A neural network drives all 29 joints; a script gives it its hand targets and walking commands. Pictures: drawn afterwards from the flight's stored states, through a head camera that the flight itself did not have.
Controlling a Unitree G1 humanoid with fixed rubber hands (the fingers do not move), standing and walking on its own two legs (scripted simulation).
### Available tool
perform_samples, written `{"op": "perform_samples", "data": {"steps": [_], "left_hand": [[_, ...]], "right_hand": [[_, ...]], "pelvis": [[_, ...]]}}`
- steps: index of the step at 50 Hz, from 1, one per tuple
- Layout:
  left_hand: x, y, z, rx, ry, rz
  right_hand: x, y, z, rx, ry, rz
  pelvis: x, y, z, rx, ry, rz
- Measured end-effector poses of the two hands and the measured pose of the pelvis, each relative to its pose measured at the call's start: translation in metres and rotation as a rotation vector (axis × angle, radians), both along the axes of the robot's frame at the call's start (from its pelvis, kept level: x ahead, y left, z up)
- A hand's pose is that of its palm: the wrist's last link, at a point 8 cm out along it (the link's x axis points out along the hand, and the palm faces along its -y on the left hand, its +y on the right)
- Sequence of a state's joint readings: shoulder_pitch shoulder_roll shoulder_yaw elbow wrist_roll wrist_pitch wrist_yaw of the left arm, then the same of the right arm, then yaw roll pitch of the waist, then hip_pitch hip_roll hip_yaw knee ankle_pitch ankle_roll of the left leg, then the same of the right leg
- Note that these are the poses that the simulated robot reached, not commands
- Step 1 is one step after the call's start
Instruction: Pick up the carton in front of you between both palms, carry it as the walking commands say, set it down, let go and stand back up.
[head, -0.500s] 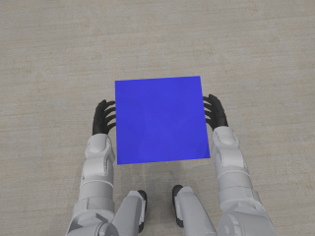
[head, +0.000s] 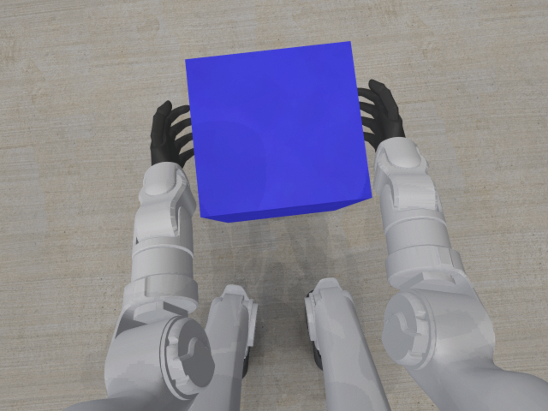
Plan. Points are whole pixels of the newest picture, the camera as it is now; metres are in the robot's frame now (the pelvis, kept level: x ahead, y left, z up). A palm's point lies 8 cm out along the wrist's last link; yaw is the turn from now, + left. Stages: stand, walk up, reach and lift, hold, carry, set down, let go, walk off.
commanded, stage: set down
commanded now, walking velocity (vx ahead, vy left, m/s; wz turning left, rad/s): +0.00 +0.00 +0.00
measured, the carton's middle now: (276, 151) +0.49 -0.01 -0.16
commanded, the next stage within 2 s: none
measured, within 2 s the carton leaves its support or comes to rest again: rests again in 1.22 s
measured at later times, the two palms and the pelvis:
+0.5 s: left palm (200, 166) +0.49 +0.13 -0.24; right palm (360, 140) +0.52 -0.16 -0.24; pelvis -0.02 +0.00 -0.11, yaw +2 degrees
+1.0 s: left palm (214, 168) +0.52 +0.13 -0.36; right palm (347, 140) +0.56 -0.16 -0.35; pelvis -0.02 -0.01 -0.19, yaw +4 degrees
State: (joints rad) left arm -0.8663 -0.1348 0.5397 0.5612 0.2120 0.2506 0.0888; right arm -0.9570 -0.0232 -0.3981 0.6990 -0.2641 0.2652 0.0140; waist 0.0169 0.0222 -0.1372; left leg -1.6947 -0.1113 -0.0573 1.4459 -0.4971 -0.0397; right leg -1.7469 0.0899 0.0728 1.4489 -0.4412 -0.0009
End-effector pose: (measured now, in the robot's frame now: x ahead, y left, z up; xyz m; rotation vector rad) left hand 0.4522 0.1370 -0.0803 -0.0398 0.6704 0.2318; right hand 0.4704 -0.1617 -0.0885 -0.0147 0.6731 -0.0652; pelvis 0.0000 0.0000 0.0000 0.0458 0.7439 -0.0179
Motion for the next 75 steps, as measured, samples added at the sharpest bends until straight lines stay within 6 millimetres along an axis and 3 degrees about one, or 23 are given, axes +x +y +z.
{"op": "perform_samples", "data": {"steps": [25,38,43,50,63,75], "left_hand": [[0.038,-0.004,-0.156,0.009,0.035,0.025],[0.058,-0.006,-0.241,0.01,0.059,0.03],[0.061,-0.006,-0.266,-0.007,0.074,0.043],[0.066,-0.004,-0.279,-0.014,0.061,0.039],[0.054,-0.006,-0.294,-0.023,0.096,0.003],[0.054,-0.004,-0.297,-0.042,0.078,-0.032]], "right_hand": [[0.052,-0.003,-0.153,-0.028,0.032,0.058],[0.078,-0.005,-0.235,-0.053,0.053,0.092],[0.085,-0.005,-0.258,-0.072,0.07,0.11],[0.093,-0.003,-0.265,-0.073,0.061,0.107],[0.077,-0.008,-0.282,-0.072,0.103,0.107],[0.077,-0.011,-0.286,-0.047,0.099,0.13]], "pelvis": [[-0.022,-0.004,-0.112,0.03,0.06,0.008],[-0.022,-0.004,-0.163,0.036,0.015,0.017],[-0.019,-0.006,-0.177,0.033,-0.028,0.037],[-0.015,-0.006,-0.191,0.02,-0.052,0.052],[-0.024,-0.004,-0.203,0.01,-0.124,0.058],[-0.032,-0.007,-0.213,0.017,-0.195,0.056]]}}
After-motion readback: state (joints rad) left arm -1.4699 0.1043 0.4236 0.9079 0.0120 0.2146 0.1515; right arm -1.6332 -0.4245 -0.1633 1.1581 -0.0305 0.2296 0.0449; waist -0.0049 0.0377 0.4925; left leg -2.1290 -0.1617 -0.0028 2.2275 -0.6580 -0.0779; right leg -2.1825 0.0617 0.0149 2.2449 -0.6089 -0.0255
